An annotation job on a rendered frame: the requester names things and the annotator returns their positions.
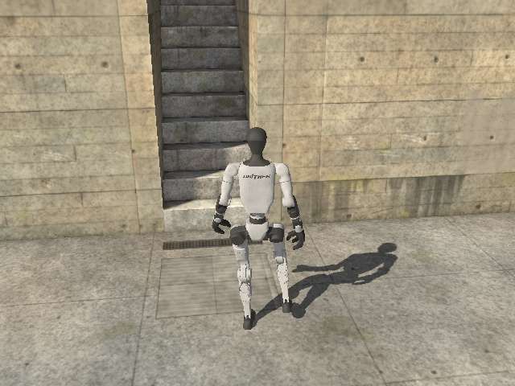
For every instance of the robot right forearm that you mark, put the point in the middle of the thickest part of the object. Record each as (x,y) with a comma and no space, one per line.
(295,217)

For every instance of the humanoid robot head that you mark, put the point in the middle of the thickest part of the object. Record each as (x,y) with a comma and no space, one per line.
(256,138)

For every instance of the robot right upper arm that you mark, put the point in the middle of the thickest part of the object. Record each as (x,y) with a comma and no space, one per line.
(282,170)

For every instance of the robot right hand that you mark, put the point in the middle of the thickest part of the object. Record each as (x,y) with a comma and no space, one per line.
(300,236)

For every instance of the robot right shin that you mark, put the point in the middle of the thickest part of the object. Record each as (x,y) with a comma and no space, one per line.
(283,277)

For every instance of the robot left upper arm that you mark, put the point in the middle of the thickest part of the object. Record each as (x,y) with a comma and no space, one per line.
(227,183)

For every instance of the robot left forearm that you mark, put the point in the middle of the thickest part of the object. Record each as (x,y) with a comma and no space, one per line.
(219,212)

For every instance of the robot left hand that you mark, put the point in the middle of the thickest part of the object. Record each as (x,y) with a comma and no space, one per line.
(217,229)

